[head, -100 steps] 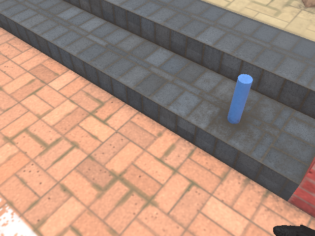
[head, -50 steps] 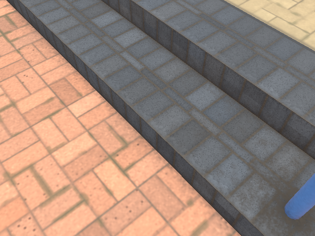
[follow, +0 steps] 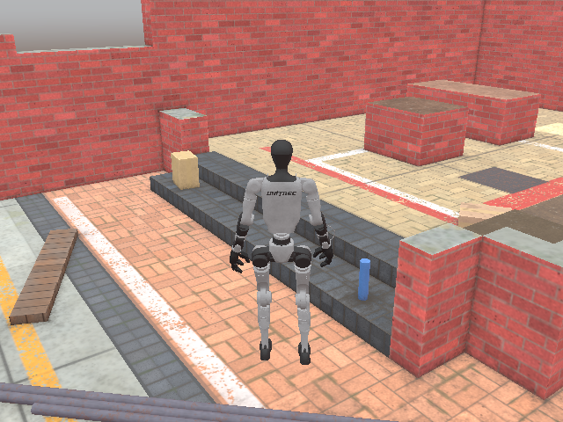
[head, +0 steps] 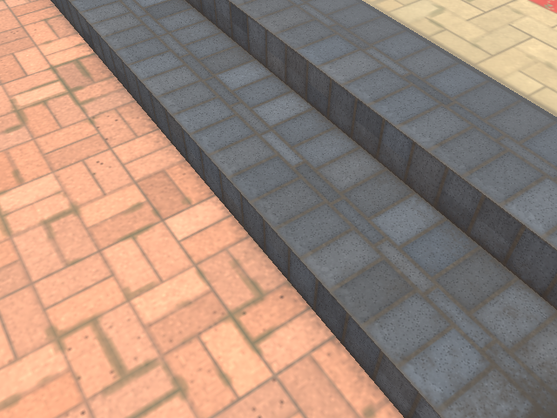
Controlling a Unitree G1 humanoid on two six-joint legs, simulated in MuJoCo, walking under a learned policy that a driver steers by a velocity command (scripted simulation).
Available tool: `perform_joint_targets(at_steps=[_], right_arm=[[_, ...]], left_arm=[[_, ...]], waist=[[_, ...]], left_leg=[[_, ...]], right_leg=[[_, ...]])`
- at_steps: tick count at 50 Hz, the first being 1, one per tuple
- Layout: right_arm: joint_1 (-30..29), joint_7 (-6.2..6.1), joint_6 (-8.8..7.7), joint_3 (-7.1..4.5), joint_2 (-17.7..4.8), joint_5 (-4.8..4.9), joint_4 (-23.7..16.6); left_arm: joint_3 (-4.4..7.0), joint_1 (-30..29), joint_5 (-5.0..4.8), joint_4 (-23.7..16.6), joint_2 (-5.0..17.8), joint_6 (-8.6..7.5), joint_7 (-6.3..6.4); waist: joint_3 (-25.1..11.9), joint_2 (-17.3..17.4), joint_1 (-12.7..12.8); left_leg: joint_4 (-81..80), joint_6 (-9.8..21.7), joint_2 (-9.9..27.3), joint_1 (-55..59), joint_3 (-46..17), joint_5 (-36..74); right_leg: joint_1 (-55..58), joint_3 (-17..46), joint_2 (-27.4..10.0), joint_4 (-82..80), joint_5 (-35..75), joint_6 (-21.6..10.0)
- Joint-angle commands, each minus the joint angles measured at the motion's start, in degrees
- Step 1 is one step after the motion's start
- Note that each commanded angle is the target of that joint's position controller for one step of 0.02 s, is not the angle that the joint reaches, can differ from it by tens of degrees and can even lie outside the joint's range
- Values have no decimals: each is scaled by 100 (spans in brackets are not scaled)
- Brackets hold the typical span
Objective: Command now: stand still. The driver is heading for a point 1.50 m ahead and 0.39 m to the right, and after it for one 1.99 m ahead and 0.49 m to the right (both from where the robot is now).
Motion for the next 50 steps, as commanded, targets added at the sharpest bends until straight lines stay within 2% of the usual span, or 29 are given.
perform_joint_targets(at_steps=[1, 23, 24, 25, 26, 27, 29, 30, 32, 33, 34, 35, 36, 37, 38, 39, 40, 41, 43, 44, 45, 46, 48, 50], right_arm=[[-123, -23, -72, -103, -623, 6, -172], [-5, -29, -95, -5, -575, 37, 345], [89, -36, -88, -1, -558, 38, 406], [134, -47, -73, -33, -640, 71, 429], [192, -53, -68, -77, -761, 105, 436], [273, -49, -89, -105, -837, 123, 429], [622, -32, -192, -178, -1034, 155, 479], [699, -39, -248, -210, -1091, 166, 479], [432, -27, -340, -207, -1040, 163, 336], [165, -13, -358, -199, -1008, 207, 222], [-223, 4, -347, -189, -981, 265, 90], [-386, 28, -339, -167, -877, 274, 7], [-457, 58, -368, -95, -612, 236, -69], [-273, 165, -335, 82, 81, -162, -122], [-348, 209, -324, -28, -368, -364, -213], [-455, 263, -350, -65, -525, -320, -210], [-304, 323, -395, -51, -481, -237, -130], [-183, 366, -429, -51, -491, -218, -70], [-175, 422, -414, -33, -426, -266, -33], [-386, 277, -581, -123, -565, 344, -106], [-699, 232, -664, -79, -513, 361, -225], [-993, 217, -699, -44, -364, 278, -325], [-1484, 253, -714, 19, -184, 222, -518], [-1796, 310, -691, 60, -131, 222, -655]], left_arm=[[99, 37, 1, -112, 683, -35, 26], [19, 436, 7, 75, 584, -27, 69], [8, 561, 1, 129, 528, -20, 73], [16, 592, -29, 132, 527, -11, 83], [27, 560, -49, 77, 544, -16, 91], [27, 484, -51, -4, 529, -46, 91], [-5, 382, -72, -144, 350, -177, 41], [8, 348, -88, -181, 380, -241, 0], [42, 453, -143, -184, 393, -339, -78], [42, 614, -166, -142, 346, -380, -103], [48, 956, -158, -4, 287, -407, -112], [84, 1269, -96, 174, 311, -415, -117], [152, 1841, -40, 330, 522, -411, -113], [159, 2683, 359, 409, 799, -367, -124], [234, 2620, 335, 488, 1005, -272, -113], [181, 2057, 241, 274, 765, -276, -109], [159, 1708, 157, 125, 674, -328, -115], [150, 1536, 111, 25, 637, -382, -114], [98, 1725, 94, 60, 465, -492, -120], [149, 1858, -181, 26, 592, -527, -120], [135, 2010, -190, 58, 554, -529, -119], [125, 2119, -123, 64, 549, -505, -98], [139, 2199, -39, 10, 644, -459, -57], [160, 2280, -41, -21, 724, -464, -47]], waist=[[-215, -16, 13], [-167, 1, -10], [-292, 39, -10], [-227, 111, -32], [-90, 248, -65], [110, 420, -114], [222, 914, -190], [267, 939, -206], [282, 790, -13], [284, 737, 161], [296, 674, 422], [301, 430, 545], [53, -235, 680], [-248, -1923, 825], [491, -1522, 666], [822, -766, 384], [787, -572, 190], [623, -516, 80], [309, -409, 84], [241, -480, 205], [212, -410, 290], [257, -408, 355], [322, -516, 465], [481, -640, 497]], left_leg=[[-437, 108, 389, 370, -442, 614], [-485, 153, 390, 304, -422, 543], [-543, 171, 352, 343, -403, -130], [-589, 239, 319, 253, -431, -1177], [-705, 360, 410, 79, -609, -2222], [-948, 524, 668, -64, -991, -2995], [-1542, 979, 1498, 55, -2200, -3727], [-1717, 1159, 1772, -125, -2629, -3678], [-1740, 1188, 1890, -320, -2662, -3270], [-1666, 1059, 1758, -544, -2338, -3024], [-1473, 845, 1431, -1040, -1774, -2707], [-959, 647, 998, -1455, -1214, -2211], [251, 387, 563, -1995, -614, -1688], [1970, 200, -204, -3022, 351, -1962], [2725, 267, 6, -3460, -31, -1937], [3073, 305, 313, -3562, -253, -1327], [3111, 266, 472, -3428, -235, -839], [3094, 199, 574, -3248, -141, -490], [3199, 36, 580, -3038, 95, -147], [2898, 9, 728, -3445, -133, -26], [2570, -40, 701, -3615, -64, 88], [2190, -83, 680, -3632, 7, 236], [1471, -136, 556, -3217, 200, 622], [1021, -112, 421, -2683, 369, 957]], right_leg=[[-384, 128, -141, -470, 605, -134], [-439, 59, -55, -448, 566, -100], [-404, -38, 23, -404, 89, -113], [-532, -170, 149, -215, -565, -162], [-765, -268, 243, 48, -1182, -232], [-1093, -314, 277, 343, -1516, -293], [-1567, -439, 229, 1195, -1173, -345], [-1534, -296, 87, 1552, -1050, -404], [-1440, -145, -87, 1705, -1249, -573], [-1067, -187, -108, 1195, -1202, -671], [-248, -355, -24, 323, -779, -751], [435, -413, 155, -129, -278, -709], [1150, 433, -382, -503, -562, -791], [1853, 2857, -1709, -2105, -2679, -1135], [1274, 3528, -2090, -2286, -2937, -1481], [1018, 3021, -1871, -2154, -2628, -1442], [963, 2436, -1573, -2123, -1878, -1298], [1072, 1954, -1367, -2128, -1018, -1185], [1248, 1233, -1131, -1964, 671, -1139], [1669, 1135, -1288, -1805, 1259, -1157], [1863, 1035, -1289, -1756, 1660, -1183], [1839, 918, -1278, -1743, 1907, -1181], [1450, 668, -1155, -1824, 2000, -1159], [986, 483, -1099, -2003, 2052, -1168]])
